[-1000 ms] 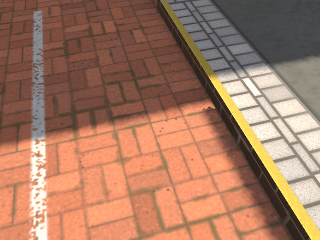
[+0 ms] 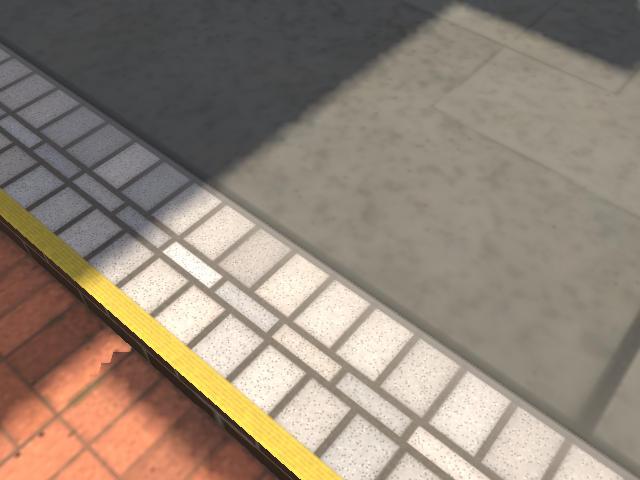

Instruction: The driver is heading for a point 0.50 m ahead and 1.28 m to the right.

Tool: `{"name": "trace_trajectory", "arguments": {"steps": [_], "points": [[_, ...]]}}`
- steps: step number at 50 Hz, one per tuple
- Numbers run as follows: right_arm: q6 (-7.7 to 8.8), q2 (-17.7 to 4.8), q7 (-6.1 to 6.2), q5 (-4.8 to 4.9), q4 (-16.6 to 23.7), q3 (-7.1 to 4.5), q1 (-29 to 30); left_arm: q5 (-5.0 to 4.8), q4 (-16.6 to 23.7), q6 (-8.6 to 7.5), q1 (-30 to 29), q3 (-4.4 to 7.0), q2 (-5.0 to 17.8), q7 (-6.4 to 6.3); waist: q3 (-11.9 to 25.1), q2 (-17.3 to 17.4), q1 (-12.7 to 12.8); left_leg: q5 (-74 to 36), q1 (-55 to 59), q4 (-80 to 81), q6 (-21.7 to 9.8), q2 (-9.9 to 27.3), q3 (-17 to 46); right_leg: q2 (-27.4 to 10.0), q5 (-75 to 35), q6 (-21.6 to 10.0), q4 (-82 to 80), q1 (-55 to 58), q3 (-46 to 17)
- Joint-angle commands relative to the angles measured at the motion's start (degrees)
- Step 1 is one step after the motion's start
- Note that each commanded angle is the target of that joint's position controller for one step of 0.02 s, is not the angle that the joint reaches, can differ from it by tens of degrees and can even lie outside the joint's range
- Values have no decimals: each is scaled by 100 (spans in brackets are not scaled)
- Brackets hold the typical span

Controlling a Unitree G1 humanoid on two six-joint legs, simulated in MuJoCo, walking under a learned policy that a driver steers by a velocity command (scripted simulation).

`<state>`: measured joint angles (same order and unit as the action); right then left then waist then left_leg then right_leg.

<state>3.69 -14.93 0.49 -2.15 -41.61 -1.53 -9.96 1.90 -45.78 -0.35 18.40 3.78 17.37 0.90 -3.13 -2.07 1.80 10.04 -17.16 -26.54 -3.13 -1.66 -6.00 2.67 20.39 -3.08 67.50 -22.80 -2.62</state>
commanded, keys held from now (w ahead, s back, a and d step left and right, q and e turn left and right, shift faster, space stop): w+e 0.88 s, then e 0.12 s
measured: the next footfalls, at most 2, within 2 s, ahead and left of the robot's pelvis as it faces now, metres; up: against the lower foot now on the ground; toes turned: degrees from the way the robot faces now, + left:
right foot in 0.46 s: +0.43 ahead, -0.19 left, +0.12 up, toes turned -17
left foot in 0.98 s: +0.81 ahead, -0.27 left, +0.12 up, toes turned -41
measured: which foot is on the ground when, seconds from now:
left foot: down 0.00-0.46, up 0.48-0.96, down 0.98-1.00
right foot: up 0.00-0.44, down 0.46-0.98, up 1.00-1.00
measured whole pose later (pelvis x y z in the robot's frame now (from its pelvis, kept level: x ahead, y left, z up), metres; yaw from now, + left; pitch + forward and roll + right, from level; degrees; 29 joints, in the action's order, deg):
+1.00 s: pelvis +0.61 -0.23 +0.10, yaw -37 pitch +4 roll +1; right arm 7.8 -12.9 -1.7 -0.7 -33.0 -1.0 7.2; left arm -0.6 -45.6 -0.2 27.7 3.8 13.9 -3.0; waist -0.7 1.4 6.7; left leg -2.6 -30.1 -24.0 -4.3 -5.0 0.7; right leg 11.2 29.5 -4.4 39.0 -2.7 -16.9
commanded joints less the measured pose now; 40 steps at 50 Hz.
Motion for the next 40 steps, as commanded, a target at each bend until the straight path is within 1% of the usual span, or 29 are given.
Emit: {"name": "trace_trajectory", "arguments": {"steps": [1, 5, 7, 10, 12, 13, 15, 16, 17, 18, 19, 20, 21, 22, 23, 24, 25, 26, 27, 28, 29, 30, 31, 32, 33, 34, 35, 37, 40], "points": [[203, -521, -31, 52, 86, -136, -492, 53, 318, 84, 265, 39, 255, 103, 367, 718, -119, -868, 881, 1537, -716, 1685, 1528, -425, -242, 58, 292, -868, -81], [257, -635, -39, 30, -112, -179, -760, 103, 646, 113, -486, -11, 144, 174, 267, 680, -207, -1191, 1165, 1739, -762, 1746, 833, -564, -691, 157, 516, -1709, 51], [244, -603, -56, -2, -295, -182, -1172, 83, 790, 164, -886, -12, 84, 100, 257, 813, -344, -1061, 1647, 1722, -898, 1900, 854, -522, -330, 107, 1847, -2623, 150], [248, -560, -99, -90, -570, -178, -1718, -21, 1179, 224, -1610, -30, -97, -126, -97, 571, -385, -268, 2463, 1658, -835, 2241, 882, -469, 584, -152, 3998, -4780, -190], [264, -485, -78, -166, -840, -134, -2143, -65, 1502, 189, -2272, -161, -395, -252, -397, 403, -461, -174, 2826, 1625, -673, 2318, 774, -375, 1076, -351, 4846, -5971, -171], [264, -383, -67, -169, -996, -95, -2249, -47, 1721, 173, -2579, -259, -571, -266, -507, 278, -365, -156, 2700, 1590, -493, 2243, 612, -387, 1160, -460, 4891, -6239, -230], [253, -344, -59, -176, -1212, -53, -2378, -60, 2130, 131, -3188, -456, -860, -233, -627, 262, -316, 40, 2387, 1868, -260, 1931, 93, -421, 1247, -522, 4215, -6306, 233], [236, -336, 47, -154, -1293, -41, -2316, -37, 2340, 115, -3341, -494, -894, -161, -674, 371, -218, -387, 2122, 2083, -203, 1852, -117, -562, 1223, -545, 3655, -5977, 218], [187, -425, 90, -71, -1210, -29, -2052, -35, 2319, 120, -3085, -530, -750, -42, -526, 239, -109, -936, 1553, 2409, -264, 1546, -668, -600, 888, -504, 2395, -4839, 821], [167, -331, 155, 59, -1204, 22, -1886, -30, 2322, 127, -3083, -584, -864, 55, -366, 273, -96, -1971, 1042, 2664, -305, 1450, -981, -626, 437, -575, 1353, -3437, 1095], [164, -441, 156, 147, -1064, 32, -1694, -45, 2118, 148, -2642, -553, -836, 94, -69, 370, -16, -4334, 631, 2458, -420, 1441, -1229, -286, 203, -656, 804, -1993, 1575], [170, -880, 159, 216, -1014, -66, -1753, -11, 1909, 187, -2132, -476, -681, 107, 464, 774, 184, -7130, 1009, 1736, -504, 1632, -1169, 77, 211, -684, 649, -1227, 1846], [125, -1344, 102, 243, -935, -216, -1606, -69, 1650, 165, -1188, -362, -458, 112, 1047, 1241, 609, -8652, 1505, 547, -508, 1774, -1096, 319, 336, -748, 170, -541, 1729], [62, -1656, 18, 339, -822, -354, -1420, -150, 1300, 107, -75, -241, -274, 81, 1849, 1540, 1049, -9166, 1840, -934, -434, 1880, -1010, 592, 276, -919, -610, 508, 1401], [88, -1615, -47, 350, -661, -408, -1465, -142, 1230, 73, 269, 6, 296, 14, 2312, 1535, 1220, -6800, 1058, -2968, -104, 1689, -762, 413, 508, -1152, -1574, 1703, -183], [142, -642, -291, 218, 46, -237, -1379, -176, 1195, 76, -285, 275, 1267, -42, 2456, -799, 456, 1076, -1502, -5709, 464, 285, -422, -1313, -454, -1628, -3200, 2891, -3891], [243, -622, -431, 68, 240, -252, -1123, -141, 1232, 146, -106, 427, 1343, -102, 2914, -268, 529, 653, -2073, -6669, 330, 97, 1030, -1501, -996, -1507, -4229, 2968, -5304], [438, -740, -322, 374, 184, -302, -828, -151, 1265, -92, -233, 212, 1042, -26, 2678, -71, 429, 549, -2617, -6839, 273, 160, 1536, -1751, -284, -1464, -4646, 2963, -4957], [486, -511, -166, 361, 295, -216, -629, -273, 1015, -261, -148, 159, 651, 71, 1758, 400, 275, 528, -2781, -6690, 252, 272, 1353, -1421, -216, -1259, -4636, 2073, -4434], [494, -336, -38, 287, 341, -154, -531, -291, 983, -390, -541, 62, 302, 101, 1076, 742, -93, 421, -2801, -6469, 203, 482, 1353, -1220, -482, -1096, -4466, 1118, -3780], [438, -247, 34, 245, 400, -141, -496, -185, 895, -448, -704, 3, 74, 123, 783, 521, -358, 648, -2545, -7073, 142, 507, 1278, -1022, -1174, -1056, -4499, 373, -3348], [358, -264, 21, 256, 488, -142, -707, -165, 856, -520, -734, -55, -138, 149, 711, 179, -571, 612, -2495, -7079, 54, 610, 1337, -883, -1661, -1043, -4524, 67, -2873], [293, -207, -4, 227, 558, -128, -641, -196, 730, -505, -622, -68, -184, 136, 615, -105, -593, 741, -2882, -7397, 24, 592, 1208, -787, -1824, -1108, -4613, 164, -2597], [265, -95, -29, 167, 655, -50, -563, -316, 621, -489, -548, -79, -180, 131, 479, 98, -693, 445, -3136, -6985, -32, 679, 1151, -589, -1760, -1009, -4629, 118, -2061], [229, -158, -7, 156, 714, -33, -316, -362, 642, -464, -578, -48, -33, 117, 265, 290, -711, 341, -3094, -6073, -35, 707, 916, -355, -1615, -966, -4857, -135, -1696], [227, -91, -3, 61, 914, 23, 224, -418, 601, -421, -440, -61, -119, 57, 161, 474, -563, 179, -2784, -5064, 18, 700, 714, -132, -1921, -802, -4978, -396, -1392], [254, -126, 1, 11, 954, 1, 567, -365, 615, -432, -288, -103, -147, 2, 322, 464, -404, -292, -2572, -4497, 68, 589, 488, -100, -2786, -742, -5107, -260, -1331], [259, -34, -22, -50, 1108, 31, 1062, -357, 476, -367, 207, -34, 57, -141, 528, 169, -118, -906, -2533, -3384, 226, 386, 303, -70, -3650, -509, -5081, 371, -1192], [284, 37, -103, 165, 1348, 66, 2072, -365, 339, -284, 932, 8, 199, -309, 584, -210, 332, -1432, -2500, -1404, 358, -2, 332, -199, -3585, -260, -5168, 1422, -1471]]}}
Keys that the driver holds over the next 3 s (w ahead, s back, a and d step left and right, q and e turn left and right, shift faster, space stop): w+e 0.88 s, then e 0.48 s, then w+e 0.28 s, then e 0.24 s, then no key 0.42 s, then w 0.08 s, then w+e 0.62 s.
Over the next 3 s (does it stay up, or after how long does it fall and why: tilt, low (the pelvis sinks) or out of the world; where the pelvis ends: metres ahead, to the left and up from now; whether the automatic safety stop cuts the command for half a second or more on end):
stays up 0.81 -0.78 0.09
